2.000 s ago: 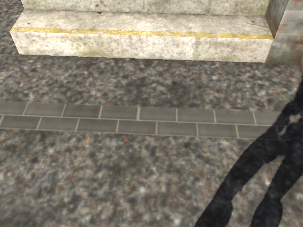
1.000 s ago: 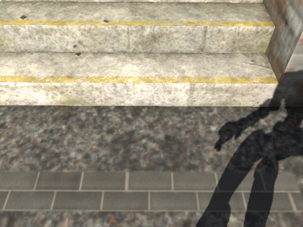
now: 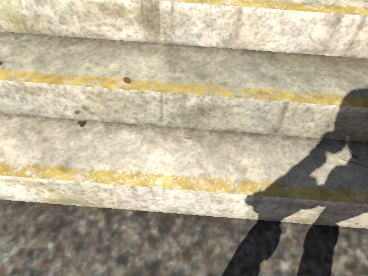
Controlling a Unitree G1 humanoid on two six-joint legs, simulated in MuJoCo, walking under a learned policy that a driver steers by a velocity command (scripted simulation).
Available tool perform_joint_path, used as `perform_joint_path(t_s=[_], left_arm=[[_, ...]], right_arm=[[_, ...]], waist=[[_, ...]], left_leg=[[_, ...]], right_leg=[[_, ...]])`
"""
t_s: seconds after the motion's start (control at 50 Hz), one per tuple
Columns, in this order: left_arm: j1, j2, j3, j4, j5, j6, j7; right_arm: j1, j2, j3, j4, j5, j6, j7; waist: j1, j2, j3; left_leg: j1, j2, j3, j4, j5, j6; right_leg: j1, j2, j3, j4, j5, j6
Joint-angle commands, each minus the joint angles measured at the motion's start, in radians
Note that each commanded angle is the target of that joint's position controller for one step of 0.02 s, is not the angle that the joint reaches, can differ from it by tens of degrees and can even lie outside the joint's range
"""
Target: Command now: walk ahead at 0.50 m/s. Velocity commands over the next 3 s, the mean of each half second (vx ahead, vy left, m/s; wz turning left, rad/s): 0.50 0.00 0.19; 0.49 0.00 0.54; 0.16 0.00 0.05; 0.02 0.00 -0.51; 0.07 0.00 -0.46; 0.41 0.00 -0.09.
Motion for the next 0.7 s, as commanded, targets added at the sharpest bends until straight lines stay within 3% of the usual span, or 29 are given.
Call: perform_joint_path(t_s=[0.02, 0.12, 0.26, 0.32, 0.34, 0.36, 0.38, 0.4, 0.42, 0.44, 0.46, 0.5, 0.56, 0.64, 0.7], left_arm=[[0.074, 0.038, 0.005, -0.027, 0.018, 0.017, -0.014], [-0.106, 0.036, -0.004, -0.086, 0.012, 0.029, -0.023], [-0.302, 0.024, -0.017, -0.148, -0.003, 0.012, -0.015], [-0.274, 0.055, -0.007, -0.157, -0.004, -0.006, -0.005], [-0.210, 0.062, -0.001, -0.141, -0.002, -0.016, 0.000], [-0.093, 0.086, 0.010, -0.098, 0.006, -0.031, 0.011], [0.064, 0.156, 0.029, -0.075, 0.030, -0.045, 0.027], [0.131, 0.290, 0.064, -0.070, 0.037, -0.037, 0.031], [0.076, 0.212, 0.054, -0.080, 0.020, -0.020, 0.028], [-0.012, 0.130, 0.032, -0.104, 0.012, -0.017, 0.021], [-0.067, 0.083, 0.020, -0.114, 0.007, -0.019, 0.019], [-0.079, 0.049, 0.007, -0.101, 0.000, -0.030, 0.029], [-0.030, 0.059, 0.008, -0.071, -0.009, -0.051, 0.029], [-0.002, 0.069, 0.011, -0.054, -0.004, -0.056, 0.029], [-0.013, 0.089, 0.015, -0.060, -0.006, -0.057, 0.028]], right_arm=[[0.079, -0.088, -0.016, -0.003, 0.014, -0.020, 0.000], [0.160, -0.105, -0.016, 0.040, 0.018, -0.024, -0.004], [0.255, -0.120, -0.015, 0.083, 0.016, -0.016, -0.012], [0.230, -0.142, -0.024, 0.081, 0.010, -0.012, -0.018], [0.205, -0.145, -0.026, 0.076, 0.014, -0.011, -0.019], [0.189, -0.125, -0.020, 0.070, 0.017, -0.013, -0.017], [0.167, -0.085, -0.007, 0.040, 0.027, -0.017, -0.017], [0.243, 0.023, 0.017, 0.005, 0.061, -0.017, -0.022], [0.222, -0.086, -0.008, 0.028, 0.032, 0.000, -0.032], [0.195, -0.096, -0.018, 0.035, 0.021, 0.007, -0.024], [0.162, -0.074, -0.015, 0.033, 0.021, 0.011, -0.016], [0.130, -0.048, -0.017, 0.025, 0.004, 0.031, -0.003], [0.085, -0.023, -0.016, 0.007, -0.003, 0.049, 0.011], [-0.070, -0.018, -0.008, -0.049, -0.006, 0.053, 0.034], [-0.163, -0.007, 0.007, -0.087, -0.004, 0.055, 0.043]], waist=[[0.011, 0.122, -0.084], [-0.013, 0.105, -0.002], [-0.069, 0.100, 0.031], [-0.040, 0.109, 0.007], [-0.005, 0.104, -0.013], [0.041, 0.054, -0.080], [0.105, -0.031, -0.200], [0.083, -0.285, -0.288], [0.061, -0.156, -0.258], [0.023, -0.073, -0.160], [0.006, -0.044, -0.096], [-0.021, -0.064, -0.040], [-0.037, -0.053, -0.062], [-0.024, -0.060, -0.028], [-0.020, -0.057, -0.020]], left_leg=[[0.143, 0.249, -0.261, -0.282, 0.143, 0.133], [0.172, 0.230, -0.193, -0.372, 0.074, 0.153], [0.253, 0.217, -0.180, -0.301, 0.227, 0.139], [0.289, 0.241, -0.234, -0.208, 0.304, 0.124], [0.275, 0.229, -0.240, -0.147, 0.328, 0.112], [0.238, 0.169, -0.204, 0.000, 0.391, 0.087], [0.106, 0.100, -0.157, 0.238, 0.255, 0.058], [-0.221, -0.053, -0.027, 0.521, -0.232, 0.014], [-0.276, 0.000, -0.098, 0.640, -0.358, 0.035], [-0.271, 0.049, -0.131, 0.659, -0.287, 0.045], [-0.254, 0.082, -0.127, 0.644, -0.224, 0.040], [-0.227, 0.109, -0.112, 0.622, -0.154, 0.022], [-0.265, 0.111, -0.089, 0.645, -0.077, 0.003], [-0.309, 0.120, -0.058, 0.501, 0.039, -0.021], [-0.195, 0.099, -0.015, 0.295, 0.109, -0.015]], right_leg=[[-0.092, -0.060, 0.017, -0.014, 0.054, 0.005], [-0.214, -0.092, -0.018, -0.228, 0.208, 0.046], [-0.148, -0.032, -0.058, -0.528, 0.281, 0.067], [-0.059, -0.014, -0.044, -0.596, 0.201, 0.051], [0.033, 0.001, -0.052, -0.655, 0.196, 0.044], [0.209, 0.010, -0.047, -0.732, 0.219, 0.028], [0.438, -0.154, 0.115, -0.761, 0.164, -0.014], [0.681, -0.408, 0.455, -0.842, 0.142, -0.118], [0.586, -0.410, 0.517, -0.872, 0.062, -0.126], [0.472, -0.359, 0.397, -0.893, 0.010, -0.103], [0.379, -0.319, 0.292, -0.932, 0.059, -0.086], [0.293, -0.258, 0.135, -0.966, 0.230, -0.054], [0.306, -0.250, 0.007, -0.943, 0.477, -0.062], [0.288, -0.235, -0.108, -0.954, 0.520, -0.070], [0.246, -0.219, -0.188, -0.939, 0.552, -0.055]])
